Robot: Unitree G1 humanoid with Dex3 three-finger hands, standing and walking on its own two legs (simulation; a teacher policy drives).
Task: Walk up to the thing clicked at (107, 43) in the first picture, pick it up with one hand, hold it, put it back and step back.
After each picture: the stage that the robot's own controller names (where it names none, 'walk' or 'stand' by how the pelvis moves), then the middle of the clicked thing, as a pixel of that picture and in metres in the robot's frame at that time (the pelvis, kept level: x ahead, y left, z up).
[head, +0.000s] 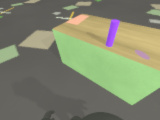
stand; (111, 34) +0.79 -0.13 +0.09
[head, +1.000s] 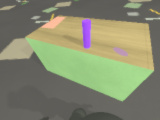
walk; (86, 35) +0.70 +0.13 +0.11
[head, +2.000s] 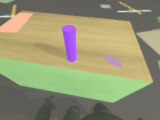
stand; (70, 46) +0.45 +0.19 +0.13
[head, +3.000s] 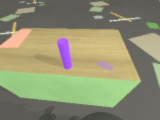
stand; (65, 55) +0.45 +0.23 +0.09
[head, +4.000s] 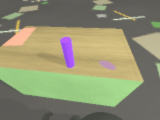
stand; (68, 54) +0.47 +0.21 +0.09
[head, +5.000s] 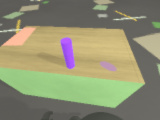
stand; (68, 55) +0.46 +0.21 +0.09
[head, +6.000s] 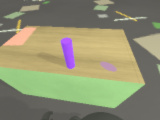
stand; (68, 55) +0.46 +0.21 +0.09
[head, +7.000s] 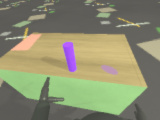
rise first; (70, 58) +0.45 +0.22 +0.09
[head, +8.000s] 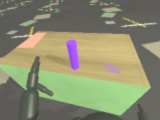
go down; (73, 56) +0.47 +0.20 +0.10
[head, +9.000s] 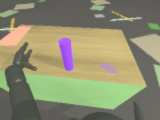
go down; (67, 56) +0.43 +0.20 +0.10
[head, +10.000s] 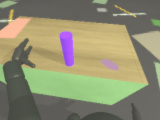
close in; (68, 51) +0.45 +0.20 +0.11
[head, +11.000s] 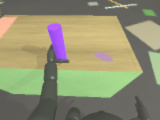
close; (58, 45) +0.47 +0.22 +0.15
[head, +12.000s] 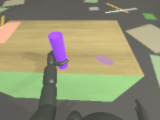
lift; (59, 53) +0.42 +0.21 +0.14
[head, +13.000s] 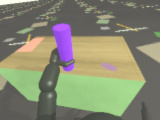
lift; (65, 51) +0.31 +0.17 +0.29
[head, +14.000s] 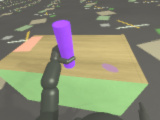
hold; (66, 48) +0.33 +0.17 +0.29
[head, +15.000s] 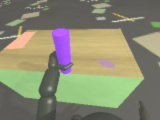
hold; (63, 55) +0.33 +0.17 +0.24
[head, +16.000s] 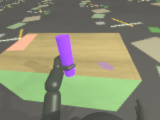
hold; (66, 57) +0.35 +0.18 +0.20
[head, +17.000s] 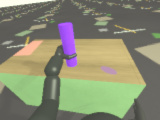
crouch; (69, 46) +0.38 +0.17 +0.28
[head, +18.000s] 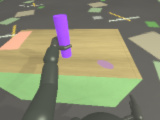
lower; (63, 38) +0.47 +0.19 +0.24
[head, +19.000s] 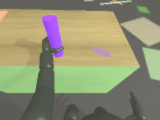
lower; (55, 39) +0.50 +0.22 +0.16
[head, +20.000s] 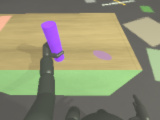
lower; (55, 44) +0.47 +0.23 +0.15
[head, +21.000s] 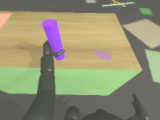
lower; (55, 43) +0.48 +0.23 +0.15
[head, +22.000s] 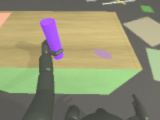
lower; (54, 42) +0.48 +0.23 +0.15
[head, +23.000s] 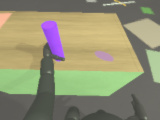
withdraw; (55, 44) +0.46 +0.23 +0.15
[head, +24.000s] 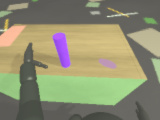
sink last; (63, 52) +0.45 +0.22 +0.13
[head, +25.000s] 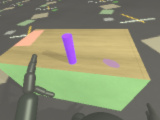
stand; (70, 50) +0.50 +0.23 +0.13
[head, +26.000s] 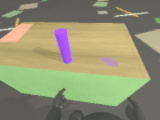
stand; (64, 48) +0.46 +0.23 +0.15
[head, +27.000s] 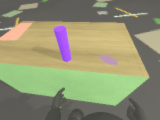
stand; (64, 46) +0.48 +0.24 +0.16
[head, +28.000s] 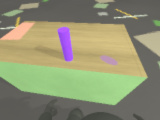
stand; (66, 46) +0.49 +0.23 +0.14
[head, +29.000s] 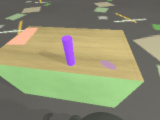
stand; (69, 52) +0.49 +0.22 +0.09
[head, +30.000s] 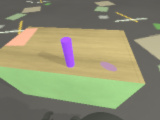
stand; (68, 54) +0.47 +0.22 +0.09
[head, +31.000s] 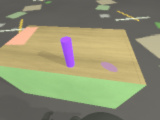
stand; (68, 53) +0.47 +0.22 +0.09
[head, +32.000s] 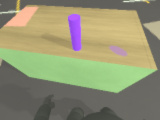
walk; (75, 35) +0.55 +0.16 +0.12
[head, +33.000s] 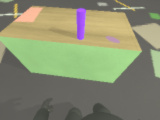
walk; (80, 25) +0.75 +0.16 +0.11
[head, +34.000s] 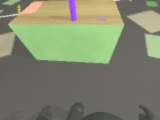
walk; (72, 8) +1.04 +0.32 +0.12
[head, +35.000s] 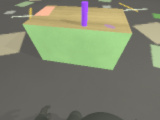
stand; (84, 14) +1.07 +0.20 +0.11
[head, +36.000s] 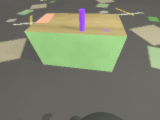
stand; (81, 20) +1.09 +0.20 +0.09
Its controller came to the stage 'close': yes
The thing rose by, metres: 0.22
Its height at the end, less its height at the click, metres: +0.00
